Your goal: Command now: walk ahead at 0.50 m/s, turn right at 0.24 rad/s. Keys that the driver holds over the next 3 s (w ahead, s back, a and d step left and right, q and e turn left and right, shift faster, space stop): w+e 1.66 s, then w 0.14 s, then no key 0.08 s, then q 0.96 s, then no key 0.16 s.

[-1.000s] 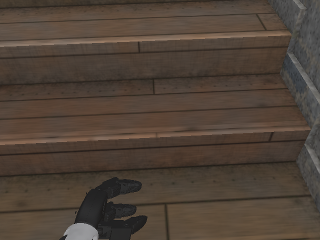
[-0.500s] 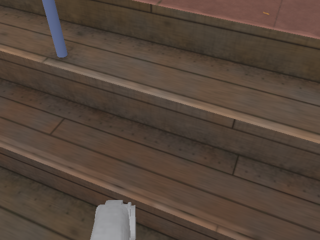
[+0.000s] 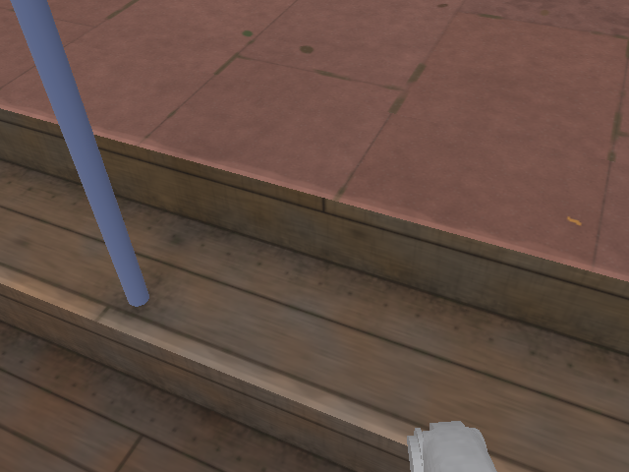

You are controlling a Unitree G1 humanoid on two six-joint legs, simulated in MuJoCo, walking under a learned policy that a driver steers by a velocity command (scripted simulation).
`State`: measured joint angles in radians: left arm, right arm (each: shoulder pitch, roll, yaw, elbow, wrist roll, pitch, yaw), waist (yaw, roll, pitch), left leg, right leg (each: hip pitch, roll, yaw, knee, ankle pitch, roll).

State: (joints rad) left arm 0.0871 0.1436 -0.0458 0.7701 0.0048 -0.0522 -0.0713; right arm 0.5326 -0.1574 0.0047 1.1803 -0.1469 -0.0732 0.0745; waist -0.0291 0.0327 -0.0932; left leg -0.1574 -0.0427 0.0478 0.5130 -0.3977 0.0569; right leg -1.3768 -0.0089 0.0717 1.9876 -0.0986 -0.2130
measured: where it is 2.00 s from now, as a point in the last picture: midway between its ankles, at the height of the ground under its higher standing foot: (503, 128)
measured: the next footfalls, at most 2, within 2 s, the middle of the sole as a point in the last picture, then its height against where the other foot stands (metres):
right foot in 0.10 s outside the picture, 0.17 m higher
left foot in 0.66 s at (310, 347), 0.17 m higher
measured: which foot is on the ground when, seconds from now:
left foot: down 0.00-0.16, up 0.18-0.64, down 0.66-1.00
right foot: up 0.00-0.08, down 0.10-0.66, up 0.68-1.00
